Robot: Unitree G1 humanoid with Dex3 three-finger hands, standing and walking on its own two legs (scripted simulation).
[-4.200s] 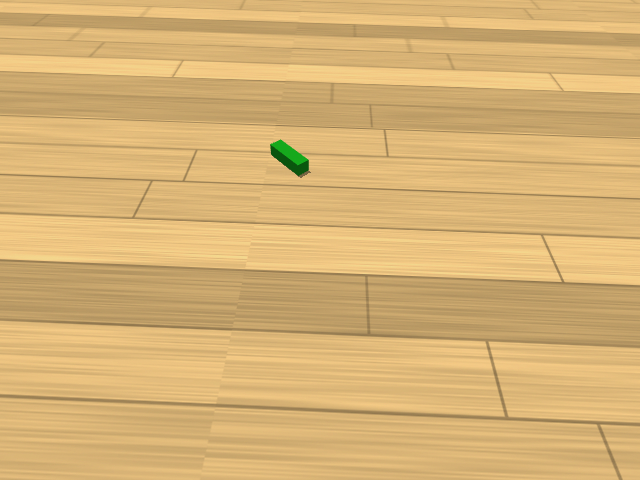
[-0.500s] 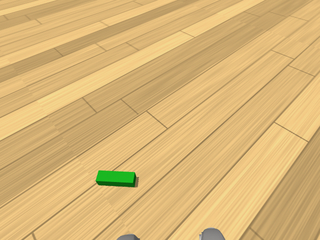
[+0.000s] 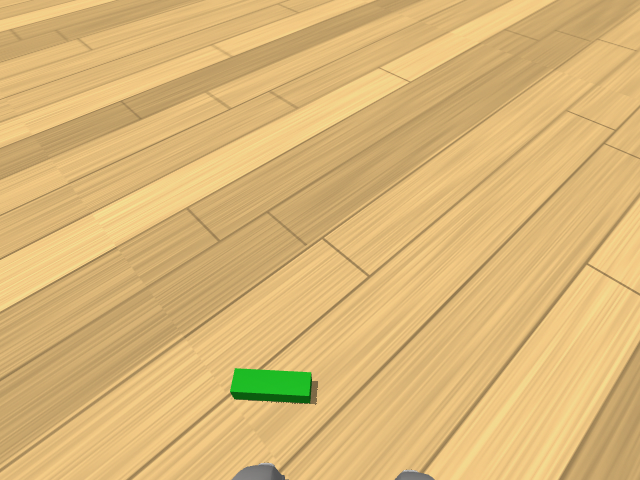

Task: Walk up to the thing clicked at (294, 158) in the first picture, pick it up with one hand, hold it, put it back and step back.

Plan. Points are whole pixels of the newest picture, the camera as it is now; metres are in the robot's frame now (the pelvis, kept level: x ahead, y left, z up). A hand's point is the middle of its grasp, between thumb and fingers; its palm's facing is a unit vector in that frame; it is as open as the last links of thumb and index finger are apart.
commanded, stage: walk up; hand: left
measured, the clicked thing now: (272, 385) +0.47 +0.19 -0.70
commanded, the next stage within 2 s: none
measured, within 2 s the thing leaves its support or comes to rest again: neither
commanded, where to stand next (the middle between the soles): +0.06 -0.03 m, yaw +0 degrees
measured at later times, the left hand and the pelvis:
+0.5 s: hand out of the picture +0.12 +0.26 -0.13, palm faces -0.09 -0.93 -0.36, open 7.4 cm; pelvis +0.01 +0.00 +0.01, yaw -2 degrees
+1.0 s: hand out of the picture +0.14 +0.24 -0.12, palm faces -0.07 -0.94 -0.33, open 7.4 cm; pelvis +0.02 -0.01 +0.03, yaw -3 degrees
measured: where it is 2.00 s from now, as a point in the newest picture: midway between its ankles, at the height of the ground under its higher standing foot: outside the picture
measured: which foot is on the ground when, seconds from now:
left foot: down 0.00-1.00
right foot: up 0.00-0.30, down 0.32-1.00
